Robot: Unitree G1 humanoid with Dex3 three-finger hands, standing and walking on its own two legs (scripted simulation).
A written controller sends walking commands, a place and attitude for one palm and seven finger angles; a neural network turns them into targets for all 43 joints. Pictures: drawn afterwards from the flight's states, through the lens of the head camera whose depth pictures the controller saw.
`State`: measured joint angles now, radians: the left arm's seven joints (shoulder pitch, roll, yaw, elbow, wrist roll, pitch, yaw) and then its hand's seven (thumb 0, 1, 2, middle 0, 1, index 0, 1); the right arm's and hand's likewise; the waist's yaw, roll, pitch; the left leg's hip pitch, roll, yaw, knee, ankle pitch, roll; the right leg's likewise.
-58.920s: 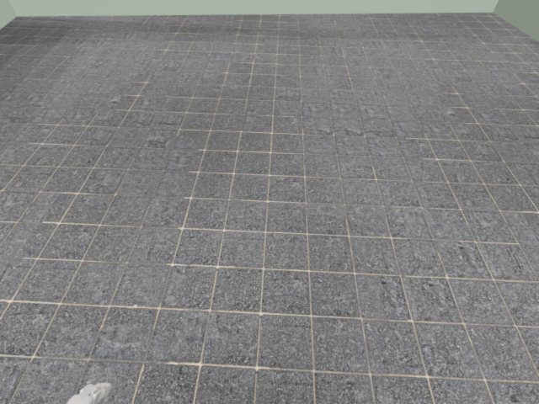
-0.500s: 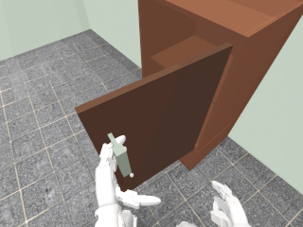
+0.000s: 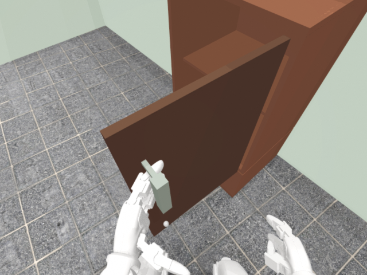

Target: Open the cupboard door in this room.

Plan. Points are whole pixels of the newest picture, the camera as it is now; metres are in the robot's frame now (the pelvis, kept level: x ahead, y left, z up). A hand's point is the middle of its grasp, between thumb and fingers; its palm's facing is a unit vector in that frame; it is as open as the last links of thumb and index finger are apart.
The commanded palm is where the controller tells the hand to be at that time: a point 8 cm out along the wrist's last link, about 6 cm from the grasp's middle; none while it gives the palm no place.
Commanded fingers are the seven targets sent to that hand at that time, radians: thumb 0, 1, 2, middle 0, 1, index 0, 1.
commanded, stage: slide the hand sideways off the handle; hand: left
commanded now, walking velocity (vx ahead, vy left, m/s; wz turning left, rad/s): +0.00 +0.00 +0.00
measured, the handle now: (156, 186) +0.29 +0.07 +0.05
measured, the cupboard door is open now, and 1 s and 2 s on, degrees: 86 86 86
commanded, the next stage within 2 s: draw the hand back to the body in 0.82 s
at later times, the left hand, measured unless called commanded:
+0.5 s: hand (142, 242) +0.18 +0.08 +0.06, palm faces -0.10 -0.99 +0.02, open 16.1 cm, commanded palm +0.15 +0.14 +0.06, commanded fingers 0.00 -0.50 0.30 -0.15 -0.30 -0.15 -0.30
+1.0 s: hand (118, 259) +0.16 +0.12 +0.06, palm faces -0.10 -0.99 +0.01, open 16.3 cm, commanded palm +0.13 +0.18 +0.07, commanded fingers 0.00 -0.50 0.30 -0.15 -0.30 -0.15 -0.30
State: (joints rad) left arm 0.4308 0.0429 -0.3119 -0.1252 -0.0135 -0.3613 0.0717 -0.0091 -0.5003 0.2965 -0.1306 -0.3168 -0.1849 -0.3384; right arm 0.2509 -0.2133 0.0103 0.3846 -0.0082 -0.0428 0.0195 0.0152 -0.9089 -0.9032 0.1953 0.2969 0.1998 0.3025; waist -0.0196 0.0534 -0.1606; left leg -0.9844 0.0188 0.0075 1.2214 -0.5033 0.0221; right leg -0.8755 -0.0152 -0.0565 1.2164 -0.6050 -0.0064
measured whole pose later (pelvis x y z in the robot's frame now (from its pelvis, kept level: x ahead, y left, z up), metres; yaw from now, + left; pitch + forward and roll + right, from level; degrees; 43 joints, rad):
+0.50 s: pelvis +0.00 +0.00 -0.01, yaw +0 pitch +16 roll -2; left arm 0.62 0.13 -0.21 -0.27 -0.06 -0.40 -0.04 -0.01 -0.50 0.30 -0.16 -0.31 -0.20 -0.32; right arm 0.24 -0.20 0.01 0.34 0.00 -0.01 0.01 0.01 -0.91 -0.90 0.20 0.30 0.20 0.30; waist 0.00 0.04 -0.17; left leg -1.01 0.03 -0.01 1.26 -0.53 0.01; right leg -0.90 0.00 -0.07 1.25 -0.63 -0.02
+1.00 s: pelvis +0.00 -0.01 -0.02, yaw +0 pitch +16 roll -3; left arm 0.69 0.18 -0.05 -0.30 -0.21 -0.42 -0.22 -0.01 -0.50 0.30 -0.15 -0.30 -0.15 -0.30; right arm 0.22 -0.20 -0.02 0.38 0.03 -0.03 -0.05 0.02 -0.91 -0.90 0.20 0.30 0.20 0.30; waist 0.02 0.05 -0.18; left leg -1.05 0.04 -0.03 1.31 -0.54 0.00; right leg -0.93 0.01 -0.09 1.29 -0.64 -0.03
